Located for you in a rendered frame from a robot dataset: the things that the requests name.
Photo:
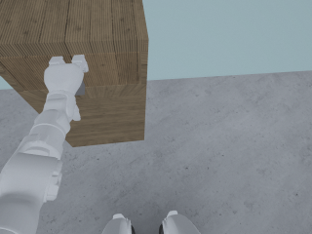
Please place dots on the robot left upper arm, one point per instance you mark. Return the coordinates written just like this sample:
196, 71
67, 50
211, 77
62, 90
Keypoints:
30, 181

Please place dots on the cabinet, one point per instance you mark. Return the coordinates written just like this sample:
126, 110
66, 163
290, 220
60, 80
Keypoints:
108, 114

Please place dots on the right robot shin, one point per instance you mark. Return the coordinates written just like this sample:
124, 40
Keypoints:
172, 213

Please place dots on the drawer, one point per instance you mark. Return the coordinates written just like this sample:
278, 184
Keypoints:
105, 69

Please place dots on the handle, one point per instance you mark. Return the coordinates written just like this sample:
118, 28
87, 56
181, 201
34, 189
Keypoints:
81, 90

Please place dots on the left robot forearm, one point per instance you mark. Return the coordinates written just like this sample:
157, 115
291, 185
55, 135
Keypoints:
50, 127

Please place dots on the robot left hand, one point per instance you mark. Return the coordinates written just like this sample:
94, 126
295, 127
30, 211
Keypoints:
61, 76

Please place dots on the left robot shin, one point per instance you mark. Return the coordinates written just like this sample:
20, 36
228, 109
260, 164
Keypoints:
117, 216

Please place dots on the robot shin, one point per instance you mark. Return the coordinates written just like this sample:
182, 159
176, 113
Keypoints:
117, 216
172, 213

